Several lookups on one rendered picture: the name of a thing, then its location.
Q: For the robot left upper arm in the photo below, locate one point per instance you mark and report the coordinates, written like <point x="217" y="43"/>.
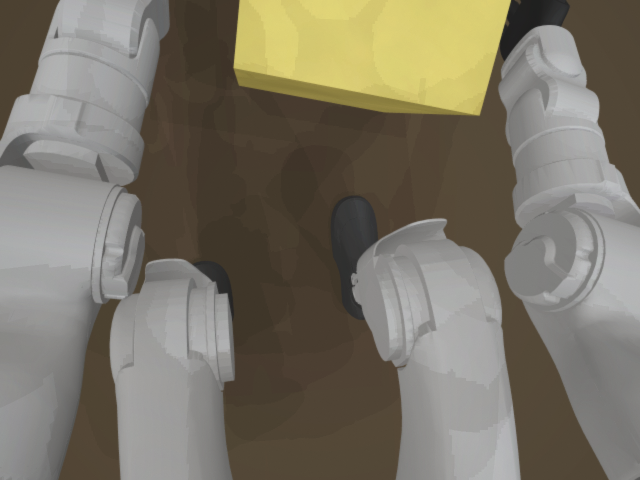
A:
<point x="67" y="246"/>

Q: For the robot right shin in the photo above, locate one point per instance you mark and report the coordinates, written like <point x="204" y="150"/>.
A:
<point x="425" y="230"/>

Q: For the left robot thigh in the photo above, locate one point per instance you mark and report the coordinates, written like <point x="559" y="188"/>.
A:
<point x="169" y="402"/>

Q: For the carton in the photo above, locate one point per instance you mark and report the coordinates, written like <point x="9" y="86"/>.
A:
<point x="394" y="56"/>

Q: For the robot left forearm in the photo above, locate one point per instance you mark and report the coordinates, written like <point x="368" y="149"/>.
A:
<point x="85" y="109"/>

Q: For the robot right forearm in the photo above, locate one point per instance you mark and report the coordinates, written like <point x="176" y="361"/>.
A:
<point x="558" y="149"/>

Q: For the right robot hand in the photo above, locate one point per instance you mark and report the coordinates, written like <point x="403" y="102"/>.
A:
<point x="528" y="15"/>

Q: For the robot right upper arm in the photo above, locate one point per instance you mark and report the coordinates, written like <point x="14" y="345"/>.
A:
<point x="578" y="276"/>

